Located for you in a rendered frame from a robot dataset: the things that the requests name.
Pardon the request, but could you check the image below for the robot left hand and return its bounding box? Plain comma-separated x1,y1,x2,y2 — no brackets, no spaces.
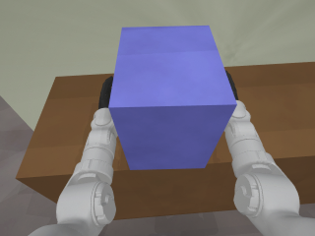
98,76,113,109

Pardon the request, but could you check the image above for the robot right hand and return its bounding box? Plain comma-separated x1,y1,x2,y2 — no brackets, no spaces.
225,70,239,100

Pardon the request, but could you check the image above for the robot left forearm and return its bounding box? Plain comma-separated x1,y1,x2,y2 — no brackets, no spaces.
56,107,118,220

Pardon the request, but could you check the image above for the robot left upper arm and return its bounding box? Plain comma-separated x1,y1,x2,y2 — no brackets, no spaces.
28,180,116,236

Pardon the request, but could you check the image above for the carton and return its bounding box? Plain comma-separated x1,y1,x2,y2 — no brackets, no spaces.
108,26,237,170

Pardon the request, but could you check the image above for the robot right upper arm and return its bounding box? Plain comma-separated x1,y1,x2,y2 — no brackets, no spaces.
233,171,315,236

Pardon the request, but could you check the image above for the robot right forearm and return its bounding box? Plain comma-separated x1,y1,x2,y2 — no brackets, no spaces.
224,100,300,210

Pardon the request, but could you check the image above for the pedestal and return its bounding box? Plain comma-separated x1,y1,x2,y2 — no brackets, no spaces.
16,61,315,220

